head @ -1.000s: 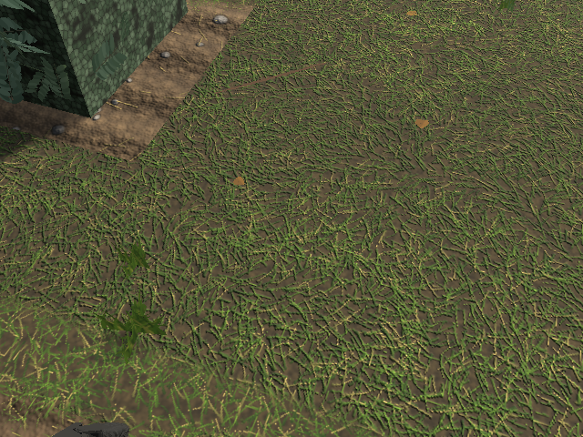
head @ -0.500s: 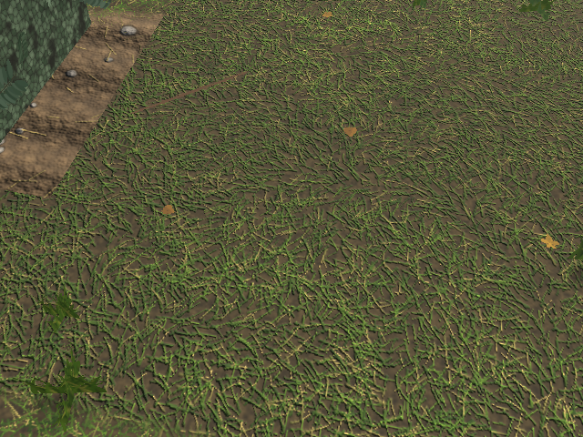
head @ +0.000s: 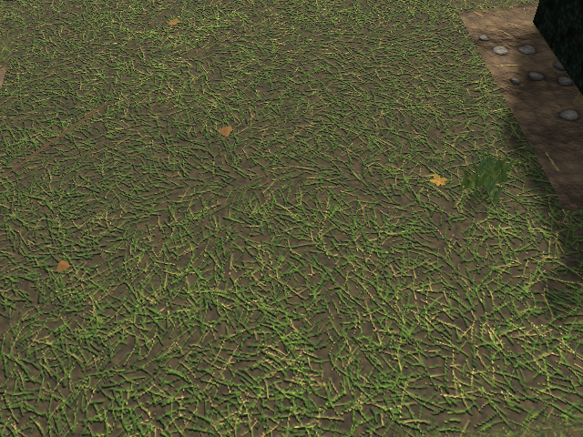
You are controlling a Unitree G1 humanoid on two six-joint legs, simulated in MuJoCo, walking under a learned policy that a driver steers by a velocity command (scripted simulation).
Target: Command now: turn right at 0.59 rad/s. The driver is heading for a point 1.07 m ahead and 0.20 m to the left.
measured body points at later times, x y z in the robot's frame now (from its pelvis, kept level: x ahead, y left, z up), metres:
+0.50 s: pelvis +0.00 +0.02 -0.01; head +0.02 +0.03 +0.44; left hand +0.16 +0.28 -0.12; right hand +0.11 -0.25 -0.12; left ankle +0.02 +0.15 -0.74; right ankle -0.04 -0.12 -0.75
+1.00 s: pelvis -0.02 +0.06 +0.00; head +0.02 +0.10 +0.45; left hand +0.09 +0.37 -0.12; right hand +0.16 -0.20 -0.08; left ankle -0.02 +0.13 -0.74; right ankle -0.01 -0.11 -0.66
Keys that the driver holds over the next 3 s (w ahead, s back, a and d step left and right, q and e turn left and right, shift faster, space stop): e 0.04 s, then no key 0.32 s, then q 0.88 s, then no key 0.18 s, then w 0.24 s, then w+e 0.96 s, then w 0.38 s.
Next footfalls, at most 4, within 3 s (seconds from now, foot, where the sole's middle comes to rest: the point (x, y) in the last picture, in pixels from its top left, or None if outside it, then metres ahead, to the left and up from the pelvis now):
0.20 left None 0.06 0.14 -0.78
0.48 right None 0.00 -0.12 -0.78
0.80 left None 0.02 0.14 -0.78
1.34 right None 0.09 -0.06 -0.78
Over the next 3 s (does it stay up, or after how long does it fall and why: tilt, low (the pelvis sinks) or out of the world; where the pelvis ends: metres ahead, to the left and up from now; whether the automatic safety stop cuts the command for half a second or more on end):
stays up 0.66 0.18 0.00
